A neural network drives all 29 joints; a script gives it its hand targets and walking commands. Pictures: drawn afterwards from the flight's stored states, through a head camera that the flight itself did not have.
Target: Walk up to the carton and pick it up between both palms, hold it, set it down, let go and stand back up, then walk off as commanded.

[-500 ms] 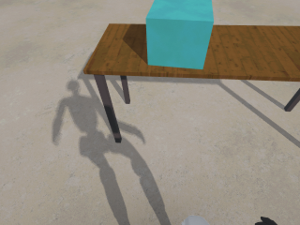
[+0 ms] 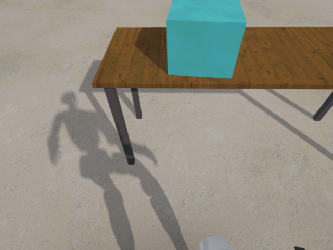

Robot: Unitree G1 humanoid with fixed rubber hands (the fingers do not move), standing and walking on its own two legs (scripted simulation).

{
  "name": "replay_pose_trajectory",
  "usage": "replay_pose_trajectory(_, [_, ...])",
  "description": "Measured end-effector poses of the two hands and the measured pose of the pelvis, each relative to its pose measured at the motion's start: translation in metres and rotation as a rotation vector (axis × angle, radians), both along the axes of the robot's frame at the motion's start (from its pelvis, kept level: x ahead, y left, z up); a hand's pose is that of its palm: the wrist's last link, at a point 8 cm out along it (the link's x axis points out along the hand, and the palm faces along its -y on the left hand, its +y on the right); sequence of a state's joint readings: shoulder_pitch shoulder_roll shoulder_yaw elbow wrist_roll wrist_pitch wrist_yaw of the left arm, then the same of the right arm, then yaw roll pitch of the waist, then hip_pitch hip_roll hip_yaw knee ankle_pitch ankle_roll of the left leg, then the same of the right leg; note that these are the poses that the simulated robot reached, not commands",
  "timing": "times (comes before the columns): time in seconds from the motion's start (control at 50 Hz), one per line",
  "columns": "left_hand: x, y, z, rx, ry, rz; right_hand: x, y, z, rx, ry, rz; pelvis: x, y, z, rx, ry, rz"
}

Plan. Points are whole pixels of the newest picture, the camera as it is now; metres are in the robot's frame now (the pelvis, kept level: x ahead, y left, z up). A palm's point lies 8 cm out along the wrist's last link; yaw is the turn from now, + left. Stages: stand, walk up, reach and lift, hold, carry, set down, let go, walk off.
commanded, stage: walk up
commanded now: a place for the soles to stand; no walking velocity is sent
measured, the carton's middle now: (202, 34) +0.91 -0.15 +0.08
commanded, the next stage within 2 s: none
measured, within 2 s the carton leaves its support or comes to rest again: neither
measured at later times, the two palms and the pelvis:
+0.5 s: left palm out of the picture +0.16 +0.32 -0.08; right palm out of the picture +0.12 -0.32 -0.09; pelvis +0.04 +0.00 -0.01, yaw -3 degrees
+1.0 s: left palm (51, 240) +0.18 +0.30 -0.07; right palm out of the picture +0.10 -0.35 -0.08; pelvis +0.04 -0.02 +0.00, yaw -4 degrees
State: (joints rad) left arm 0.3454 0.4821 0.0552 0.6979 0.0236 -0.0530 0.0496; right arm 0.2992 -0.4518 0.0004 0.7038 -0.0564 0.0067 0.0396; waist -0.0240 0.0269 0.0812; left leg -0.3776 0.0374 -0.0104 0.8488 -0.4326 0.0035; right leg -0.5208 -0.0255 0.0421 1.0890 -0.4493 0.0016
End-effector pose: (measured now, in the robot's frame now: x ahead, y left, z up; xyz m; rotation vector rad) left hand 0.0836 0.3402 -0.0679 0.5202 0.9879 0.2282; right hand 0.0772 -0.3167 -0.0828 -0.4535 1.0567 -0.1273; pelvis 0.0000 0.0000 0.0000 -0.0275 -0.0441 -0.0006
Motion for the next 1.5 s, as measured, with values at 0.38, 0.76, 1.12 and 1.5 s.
replay_pose_trajectory(0.38, [0.074,-0.013,-0.009,-0.043,-0.009,-0.07,0.03,0.005,-0.008,0.003,-0.013,-0.06,0.036,0.004,-0.005,0.008,0.024,-0.041])
replay_pose_trajectory(0.76, [0.086,-0.028,-0.008,-0.047,-0.041,-0.104,0.034,-0.005,-0.01,0.002,-0.04,-0.06,0.029,-0.002,-0.007,0.022,0.013,-0.052])
replay_pose_trajectory(1.12, [0.128,-0.073,0.008,-0.057,-0.036,-0.138,0.025,-0.09,0.005,-0.06,-0.019,-0.076,0.062,-0.058,-0.003,0.042,0.008,-0.109])
replay_pose_trajectory(1.5, [0.111,-0.078,0.005,-0.087,0.14,-0.015,0.146,-0.077,0.017,-0.009,-0.062,-0.009,0.143,-0.067,0.014,0.03,0.037,-0.099])
